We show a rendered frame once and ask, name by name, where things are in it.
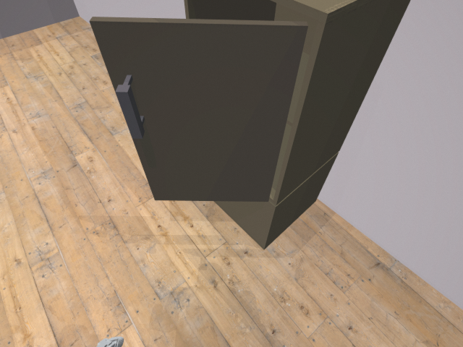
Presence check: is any handle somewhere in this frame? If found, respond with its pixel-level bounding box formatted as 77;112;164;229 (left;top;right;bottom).
115;75;145;139

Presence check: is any cupboard door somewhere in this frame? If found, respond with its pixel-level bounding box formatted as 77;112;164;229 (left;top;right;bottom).
90;17;308;202

